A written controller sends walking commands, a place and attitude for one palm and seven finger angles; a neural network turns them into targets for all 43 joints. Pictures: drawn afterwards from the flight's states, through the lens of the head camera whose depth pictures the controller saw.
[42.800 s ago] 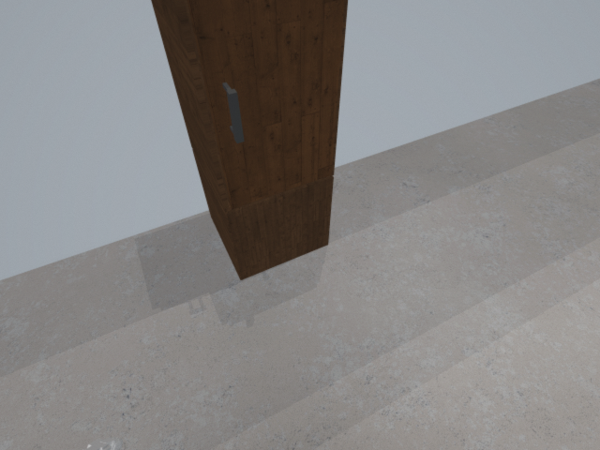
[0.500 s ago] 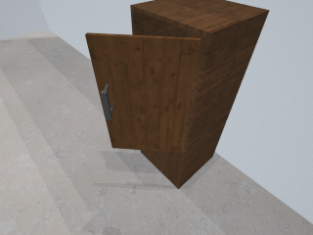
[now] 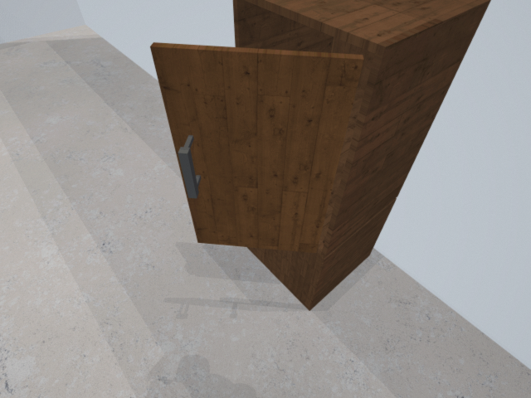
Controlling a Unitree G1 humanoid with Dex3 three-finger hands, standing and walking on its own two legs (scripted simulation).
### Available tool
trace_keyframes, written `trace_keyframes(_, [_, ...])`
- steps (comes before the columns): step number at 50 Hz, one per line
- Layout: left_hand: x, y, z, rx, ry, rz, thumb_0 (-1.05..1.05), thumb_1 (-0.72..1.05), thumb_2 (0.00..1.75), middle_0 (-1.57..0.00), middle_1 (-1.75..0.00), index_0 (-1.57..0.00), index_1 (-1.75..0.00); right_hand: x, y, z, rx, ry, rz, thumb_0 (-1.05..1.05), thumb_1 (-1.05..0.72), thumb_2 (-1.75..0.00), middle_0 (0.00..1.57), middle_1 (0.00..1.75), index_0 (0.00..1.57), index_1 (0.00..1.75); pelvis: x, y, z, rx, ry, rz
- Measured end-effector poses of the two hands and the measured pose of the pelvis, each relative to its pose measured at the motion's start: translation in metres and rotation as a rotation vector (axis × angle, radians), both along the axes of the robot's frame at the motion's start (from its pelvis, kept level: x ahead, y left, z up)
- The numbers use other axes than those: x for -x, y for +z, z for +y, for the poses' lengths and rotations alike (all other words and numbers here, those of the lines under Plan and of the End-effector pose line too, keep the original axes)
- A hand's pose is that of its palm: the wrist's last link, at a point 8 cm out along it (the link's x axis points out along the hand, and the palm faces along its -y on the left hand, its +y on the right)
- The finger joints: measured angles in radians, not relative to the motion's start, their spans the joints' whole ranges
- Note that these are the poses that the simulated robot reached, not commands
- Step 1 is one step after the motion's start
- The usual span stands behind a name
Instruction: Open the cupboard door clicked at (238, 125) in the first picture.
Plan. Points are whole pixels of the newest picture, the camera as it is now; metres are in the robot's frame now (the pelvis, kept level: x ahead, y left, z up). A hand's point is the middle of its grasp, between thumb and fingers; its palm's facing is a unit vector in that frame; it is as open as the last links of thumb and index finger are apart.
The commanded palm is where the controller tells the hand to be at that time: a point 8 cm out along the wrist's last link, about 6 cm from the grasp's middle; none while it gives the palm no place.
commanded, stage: come to a stop and stand still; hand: left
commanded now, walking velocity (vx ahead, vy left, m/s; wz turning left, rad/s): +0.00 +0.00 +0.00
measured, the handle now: (191, 167) +0.57 +0.21 -0.01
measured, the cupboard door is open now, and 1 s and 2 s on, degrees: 43 43 43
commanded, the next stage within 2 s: look again from close up in 0.78 s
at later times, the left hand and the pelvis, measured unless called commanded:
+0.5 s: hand out of the picture +0.06 +0.23 -0.16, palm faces +0.01 -0.95 -0.32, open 7.4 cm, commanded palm none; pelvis +0.00 +0.00 -0.01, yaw +0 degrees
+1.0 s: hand out of the picture +0.04 +0.20 -0.16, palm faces +0.00 -0.96 -0.27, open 7.4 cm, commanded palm none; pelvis -0.02 -0.02 +0.00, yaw +0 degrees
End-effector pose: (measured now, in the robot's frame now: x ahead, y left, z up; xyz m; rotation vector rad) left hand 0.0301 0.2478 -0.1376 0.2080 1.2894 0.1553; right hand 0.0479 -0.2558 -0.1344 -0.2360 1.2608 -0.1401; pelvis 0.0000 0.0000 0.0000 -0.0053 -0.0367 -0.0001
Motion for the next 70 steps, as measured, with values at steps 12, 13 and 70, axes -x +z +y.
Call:
trace_keyframes(12, [-0.006,-0.002,0.006,0.0,0.006,-0.003,0.01,0.9,0.9,-0.21,-0.3,-0.2,-0.3,0.004,0.003,0.001,0.022,-0.027,0.022,0.0,-0.91,-0.9,0.2,0.3,0.2,0.3,-0.005,0.001,0.004,0.004,0.001,-0.007])
trace_keyframes(13, [-0.007,-0.002,0.008,-0.002,0.005,-0.006,0.01,0.9,0.9,-0.21,-0.3,-0.2,-0.3,0.003,0.003,0.0,0.025,-0.028,0.02,0.0,-0.91,-0.9,0.2,0.3,0.2,0.3,-0.004,0.001,0.005,0.004,0.001,-0.008])
trace_keyframes(70, [0.022,-0.002,0.006,-0.008,0.007,0.013,0.01,0.9,0.9,-0.2,-0.3,-0.2,-0.3,0.043,0.004,-0.006,0.017,-0.037,0.066,0.0,-0.91,-0.9,0.2,0.3,0.2,0.3,0.016,0.002,-0.002,-0.001,0.006,-0.009])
